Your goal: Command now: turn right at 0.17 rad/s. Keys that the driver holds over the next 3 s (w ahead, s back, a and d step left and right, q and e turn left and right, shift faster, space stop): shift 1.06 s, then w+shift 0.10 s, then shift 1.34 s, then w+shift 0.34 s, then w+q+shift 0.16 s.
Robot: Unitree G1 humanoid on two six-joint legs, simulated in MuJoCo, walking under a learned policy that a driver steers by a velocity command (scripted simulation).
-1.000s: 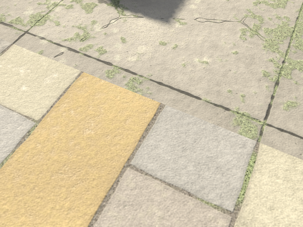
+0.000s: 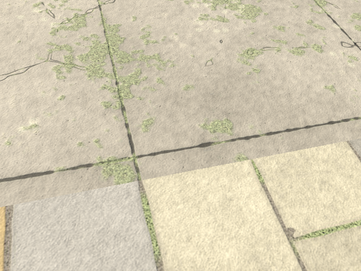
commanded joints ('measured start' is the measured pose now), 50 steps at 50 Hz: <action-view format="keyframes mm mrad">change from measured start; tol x4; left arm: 1 21 49 5 -31 -7 -4 -1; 6 53 32 -16 26 -6 -15 21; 8 22 124 -8 19 20 -40 32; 10 -60 55 -29 29 8 -53 23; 14 11 68 -32 96 0 -66 40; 30 41 41 -48 274 -2 -75 51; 50 126 -20 -66 398 -3 -76 60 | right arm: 1 -20 -135 -35 -41 2 -13 -1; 8 38 -110 -36 -4 10 -7 18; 11 -8 -113 -34 45 1 -1 15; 32 36 -88 -22 318 7 -6 -2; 50 73 -39 -1 423 7 -6 -14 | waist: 1 3 216 -103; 6 17 208 -101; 7 6 164 -116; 9 -45 -70 -87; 24 -5 45 -20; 50 -1 50 -1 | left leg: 1 137 186 -162 -101 403 139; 4 154 184 -180 -75 400 141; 6 90 168 -168 -38 390 93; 8 -30 111 -122 3 202 11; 9 66 47 -62 -68 15 -5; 14 114 78 -87 -78 162 -1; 50 104 91 -93 -106 147 -6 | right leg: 1 20 -33 -54 -128 -11 20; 4 108 -50 -116 -354 37 2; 6 244 -67 -117 -599 273 -23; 7 323 -126 -33 -619 337 -41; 8 346 -250 106 -606 408 -78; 9 175 -289 114 -577 439 -117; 11 138 -230 76 -584 321 -87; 15 180 -197 42 -578 368 -73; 50 174 -188 10 -597 371 -85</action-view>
